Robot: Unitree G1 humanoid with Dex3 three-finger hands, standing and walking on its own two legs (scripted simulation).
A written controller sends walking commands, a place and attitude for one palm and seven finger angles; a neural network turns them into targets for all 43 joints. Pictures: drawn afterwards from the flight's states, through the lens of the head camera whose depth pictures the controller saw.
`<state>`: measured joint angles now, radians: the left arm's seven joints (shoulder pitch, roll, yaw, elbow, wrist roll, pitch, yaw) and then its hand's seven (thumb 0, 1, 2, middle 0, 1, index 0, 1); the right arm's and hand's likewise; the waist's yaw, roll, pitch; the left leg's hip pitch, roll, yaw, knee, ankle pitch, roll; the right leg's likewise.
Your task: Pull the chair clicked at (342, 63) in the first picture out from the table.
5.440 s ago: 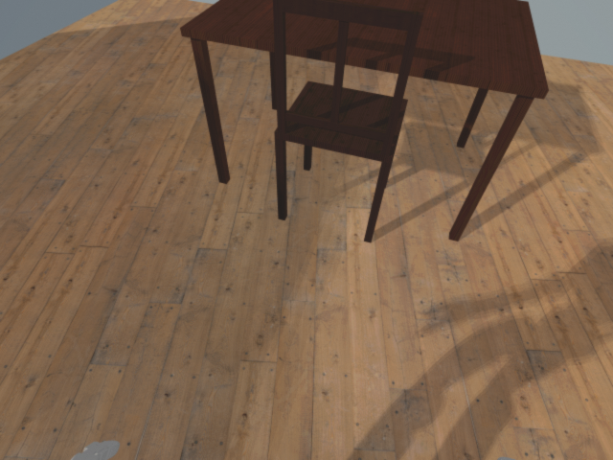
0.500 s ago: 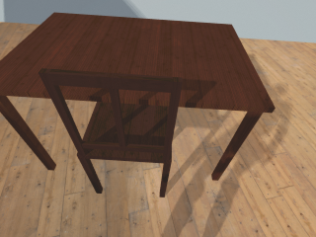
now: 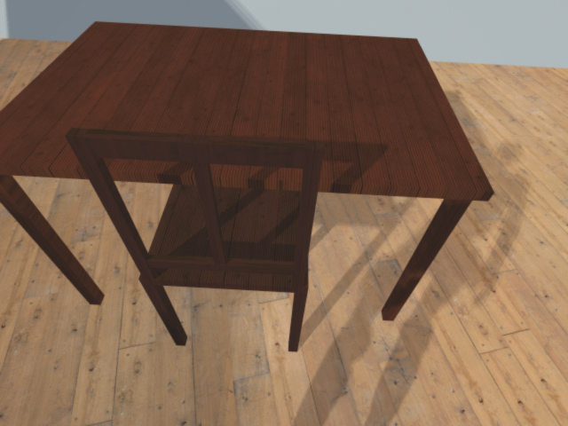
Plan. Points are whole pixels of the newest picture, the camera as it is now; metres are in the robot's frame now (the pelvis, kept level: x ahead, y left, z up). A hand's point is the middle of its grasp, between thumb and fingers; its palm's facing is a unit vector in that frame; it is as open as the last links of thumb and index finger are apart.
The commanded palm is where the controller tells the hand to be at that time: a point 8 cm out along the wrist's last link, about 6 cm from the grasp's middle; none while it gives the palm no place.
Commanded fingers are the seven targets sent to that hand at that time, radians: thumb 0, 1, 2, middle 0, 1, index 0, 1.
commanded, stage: look again from close up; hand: left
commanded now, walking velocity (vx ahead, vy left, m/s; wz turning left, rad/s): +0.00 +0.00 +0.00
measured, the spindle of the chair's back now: (212, 219) +0.50 +0.17 -0.06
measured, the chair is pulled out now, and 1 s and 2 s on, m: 0.00 0.00 0.00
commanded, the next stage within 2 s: shuffle to correct the standing spot in 0.52 s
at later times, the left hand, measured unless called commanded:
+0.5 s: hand out of the picture +0.01 +0.16 -0.17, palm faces +0.02 -0.98 -0.19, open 7.4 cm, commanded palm none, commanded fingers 0.00 0.90 0.90 -0.20 -0.30 -0.20 -0.30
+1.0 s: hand out of the picture +0.02 +0.14 -0.17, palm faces +0.04 -0.98 -0.17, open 7.4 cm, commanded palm none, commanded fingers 0.00 0.90 0.90 -0.20 -0.30 -0.20 -0.30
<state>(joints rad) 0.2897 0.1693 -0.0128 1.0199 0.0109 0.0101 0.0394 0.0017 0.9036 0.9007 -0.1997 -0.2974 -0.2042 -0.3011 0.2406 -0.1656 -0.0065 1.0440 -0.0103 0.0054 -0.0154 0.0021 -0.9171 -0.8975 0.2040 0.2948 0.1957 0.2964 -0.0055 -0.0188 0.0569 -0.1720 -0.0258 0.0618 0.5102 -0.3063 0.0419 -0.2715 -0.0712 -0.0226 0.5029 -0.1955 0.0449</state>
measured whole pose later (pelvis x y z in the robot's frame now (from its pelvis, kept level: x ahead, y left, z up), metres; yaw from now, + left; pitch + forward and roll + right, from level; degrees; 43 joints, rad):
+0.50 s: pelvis +0.00 -0.01 +0.00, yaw +0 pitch -2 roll +0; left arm 0.29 0.15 0.00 1.08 0.01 0.00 0.04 0.00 0.90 0.90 -0.20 -0.30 -0.20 -0.30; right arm 0.27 -0.12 0.00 1.14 -0.01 0.00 -0.02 0.00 -0.91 -0.90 0.20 0.29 0.19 0.30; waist -0.01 -0.01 0.06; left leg -0.14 -0.02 0.06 0.45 -0.28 0.03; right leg -0.25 -0.06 -0.03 0.46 -0.18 0.03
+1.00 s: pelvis +0.05 -0.02 +0.00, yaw +0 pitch +0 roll +0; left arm 0.35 0.12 0.01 1.12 0.01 -0.02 0.04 0.00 0.90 0.90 -0.20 -0.30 -0.20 -0.30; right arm 0.34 -0.11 0.00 1.16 -0.01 -0.02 -0.04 0.00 -0.91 -0.90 0.20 0.29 0.19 0.30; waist -0.01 0.00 0.04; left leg -0.10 0.01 0.05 0.47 -0.37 0.01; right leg -0.22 -0.04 -0.03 0.52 -0.28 0.02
